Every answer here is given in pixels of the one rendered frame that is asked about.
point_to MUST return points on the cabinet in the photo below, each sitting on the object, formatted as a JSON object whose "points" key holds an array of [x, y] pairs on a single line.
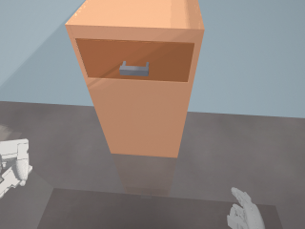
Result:
{"points": [[139, 117]]}

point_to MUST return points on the handle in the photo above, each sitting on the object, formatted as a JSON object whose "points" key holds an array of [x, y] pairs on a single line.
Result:
{"points": [[134, 70]]}

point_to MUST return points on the drawer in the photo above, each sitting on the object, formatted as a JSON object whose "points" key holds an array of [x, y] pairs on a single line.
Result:
{"points": [[168, 61]]}

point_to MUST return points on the robot right hand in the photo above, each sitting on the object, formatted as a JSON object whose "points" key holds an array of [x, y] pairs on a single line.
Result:
{"points": [[247, 217]]}

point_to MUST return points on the robot left hand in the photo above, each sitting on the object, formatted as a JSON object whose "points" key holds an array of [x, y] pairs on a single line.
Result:
{"points": [[14, 156]]}

